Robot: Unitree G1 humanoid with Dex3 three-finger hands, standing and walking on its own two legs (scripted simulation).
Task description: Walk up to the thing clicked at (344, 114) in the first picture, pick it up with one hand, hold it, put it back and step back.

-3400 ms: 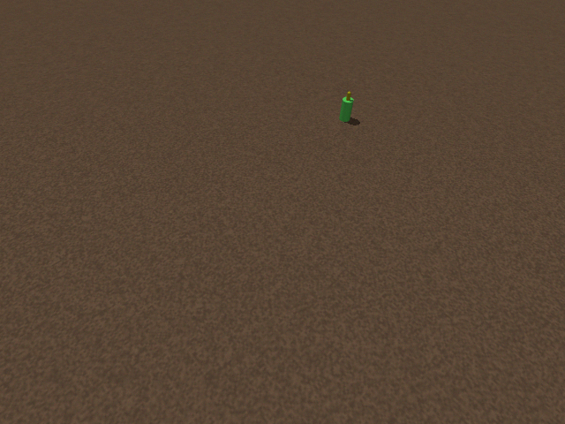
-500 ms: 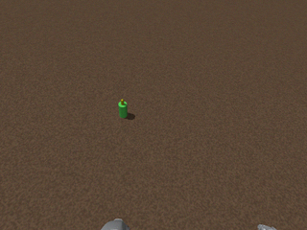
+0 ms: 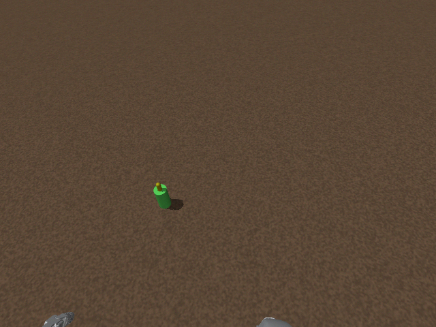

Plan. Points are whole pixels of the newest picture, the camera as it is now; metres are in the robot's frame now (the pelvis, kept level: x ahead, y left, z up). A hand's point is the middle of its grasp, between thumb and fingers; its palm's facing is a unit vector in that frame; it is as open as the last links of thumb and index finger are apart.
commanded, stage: walk up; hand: left
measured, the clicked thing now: (161, 193) +0.81 +0.31 -0.66
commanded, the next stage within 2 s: none
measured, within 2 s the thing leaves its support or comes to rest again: neither
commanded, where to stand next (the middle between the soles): +0.52 +0.05 m, yaw +1 degrees
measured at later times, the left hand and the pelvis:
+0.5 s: hand (68, 311) +0.19 +0.33 -0.15, palm faces +0.01 -0.94 -0.35, open 7.4 cm; pelvis +0.17 +0.05 +0.00, yaw +2 degrees
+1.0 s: hand (102, 206) +0.42 +0.30 -0.11, palm faces -0.04 -0.91 -0.41, open 7.4 cm; pelvis +0.33 +0.03 +0.00, yaw +0 degrees
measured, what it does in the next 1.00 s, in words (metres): walks ahead: left foot, then right foot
